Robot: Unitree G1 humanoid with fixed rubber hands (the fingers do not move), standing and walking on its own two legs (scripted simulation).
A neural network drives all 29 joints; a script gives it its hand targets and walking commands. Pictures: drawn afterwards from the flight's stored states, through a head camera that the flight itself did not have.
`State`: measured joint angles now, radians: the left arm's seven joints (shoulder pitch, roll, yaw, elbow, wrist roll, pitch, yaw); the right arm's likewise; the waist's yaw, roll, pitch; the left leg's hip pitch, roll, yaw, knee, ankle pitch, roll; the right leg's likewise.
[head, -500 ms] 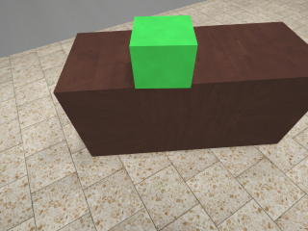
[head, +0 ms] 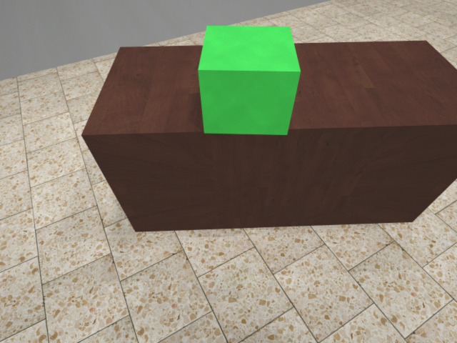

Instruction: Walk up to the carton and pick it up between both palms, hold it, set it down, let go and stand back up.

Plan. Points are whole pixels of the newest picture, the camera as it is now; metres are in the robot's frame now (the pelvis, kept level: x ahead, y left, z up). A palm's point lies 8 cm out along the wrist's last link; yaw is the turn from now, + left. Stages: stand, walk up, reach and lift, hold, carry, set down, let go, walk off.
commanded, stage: walk up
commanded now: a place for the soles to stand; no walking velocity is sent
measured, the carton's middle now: (246, 80) +0.85 -0.04 -0.01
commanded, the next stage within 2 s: none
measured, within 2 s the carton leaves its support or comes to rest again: neither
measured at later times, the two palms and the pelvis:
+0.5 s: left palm out of the picture +0.10 +0.31 -0.10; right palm out of the picture +0.07 -0.30 -0.10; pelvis +0.00 +0.00 +0.00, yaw +0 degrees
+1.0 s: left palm out of the picture +0.06 +0.31 -0.10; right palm out of the picture +0.06 -0.31 -0.11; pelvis -0.01 +0.00 +0.00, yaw +2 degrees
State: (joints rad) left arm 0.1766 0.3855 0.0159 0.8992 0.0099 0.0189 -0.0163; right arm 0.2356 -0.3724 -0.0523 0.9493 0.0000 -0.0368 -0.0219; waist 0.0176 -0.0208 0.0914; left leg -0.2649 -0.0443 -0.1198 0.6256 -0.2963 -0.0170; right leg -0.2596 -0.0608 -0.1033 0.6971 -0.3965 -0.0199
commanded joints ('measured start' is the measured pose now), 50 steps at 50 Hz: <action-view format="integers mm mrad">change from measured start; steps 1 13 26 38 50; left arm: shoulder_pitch -58 -93 -73 -14 -106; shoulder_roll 181 229 240 212 213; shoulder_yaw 69 82 87 85 80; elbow -55 -63 -37 -1 -46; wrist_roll -5 3 0 2 -6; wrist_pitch -9 -23 -33 -33 -15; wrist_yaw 9 11 13 5 1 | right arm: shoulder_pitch -28 38 -16 -108 -7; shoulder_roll -299 -240 -204 -209 -279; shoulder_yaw -40 -29 -22 -21 -28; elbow -51 -43 -59 -82 -44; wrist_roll -30 -11 -9 -8 -21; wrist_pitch -31 -29 -22 -20 -32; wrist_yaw -25 -15 -17 -19 -19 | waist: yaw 3 -19 5 50 -2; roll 139 -14 -26 69 54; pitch -41 -140 -150 -96 -101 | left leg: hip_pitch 32 -17 -78 -148 -60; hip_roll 232 81 21 87 167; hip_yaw -386 -98 40 -160 -295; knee -209 -23 75 -83 -154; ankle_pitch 247 313 175 211 175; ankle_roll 232 104 56 81 163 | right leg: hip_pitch -78 61 167 185 40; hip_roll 26 -106 -213 -67 -13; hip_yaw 120 83 185 166 107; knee -59 -127 -239 -257 -88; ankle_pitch -202 184 288 118 4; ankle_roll -4 -65 -149 -66 -15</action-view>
